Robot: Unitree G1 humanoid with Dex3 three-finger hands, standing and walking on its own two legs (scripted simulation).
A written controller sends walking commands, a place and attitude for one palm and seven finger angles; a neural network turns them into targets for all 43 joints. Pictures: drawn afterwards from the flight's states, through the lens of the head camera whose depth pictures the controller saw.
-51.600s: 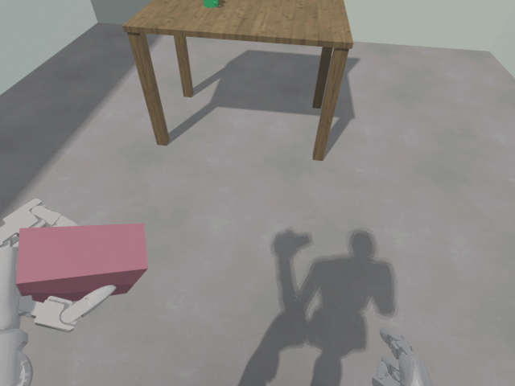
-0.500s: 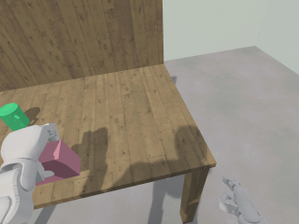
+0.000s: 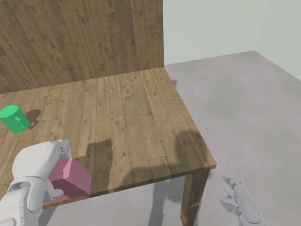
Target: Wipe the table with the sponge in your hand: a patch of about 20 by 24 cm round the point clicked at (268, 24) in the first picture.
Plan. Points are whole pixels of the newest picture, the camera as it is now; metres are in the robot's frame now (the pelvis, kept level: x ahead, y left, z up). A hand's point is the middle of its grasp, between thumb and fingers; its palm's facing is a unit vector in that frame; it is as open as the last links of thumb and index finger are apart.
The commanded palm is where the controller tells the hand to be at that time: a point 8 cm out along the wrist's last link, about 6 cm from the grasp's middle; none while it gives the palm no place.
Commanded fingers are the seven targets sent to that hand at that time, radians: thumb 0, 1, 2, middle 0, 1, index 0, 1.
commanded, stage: bring the sponge back beside the body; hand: left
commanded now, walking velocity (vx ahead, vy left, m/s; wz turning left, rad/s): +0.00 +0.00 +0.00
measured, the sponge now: (59, 184) +0.18 +0.28 +0.04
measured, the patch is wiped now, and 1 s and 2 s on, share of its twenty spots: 1.00 1.00 1.00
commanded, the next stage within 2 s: step back with the hand held close in 0.26 s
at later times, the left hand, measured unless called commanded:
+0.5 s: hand (66, 161) +0.20 +0.24 +0.12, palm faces +0.21 -0.75 -0.63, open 9.2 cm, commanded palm +0.15 +0.28 +0.17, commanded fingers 0.00 0.10 1.30 -1.20 -1.60 -1.20 -1.60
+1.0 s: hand (35, 178) +0.15 +0.27 +0.14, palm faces +0.35 -0.85 -0.39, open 9.2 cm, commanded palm +0.10 +0.31 +0.17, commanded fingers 0.00 0.10 1.30 -1.20 -1.60 -1.20 -1.60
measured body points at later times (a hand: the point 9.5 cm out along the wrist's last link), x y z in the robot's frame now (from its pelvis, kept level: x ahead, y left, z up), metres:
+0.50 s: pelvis -0.01 +0.00 +0.00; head -0.01 -0.02 +0.45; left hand +0.19 +0.28 +0.16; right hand +0.23 -0.20 -0.07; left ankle +0.02 +0.12 -0.74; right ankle -0.01 -0.10 -0.74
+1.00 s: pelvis -0.05 +0.03 -0.02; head -0.06 +0.05 +0.43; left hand +0.12 +0.32 +0.16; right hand +0.11 -0.21 -0.09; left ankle +0.02 +0.12 -0.74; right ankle -0.02 -0.10 -0.74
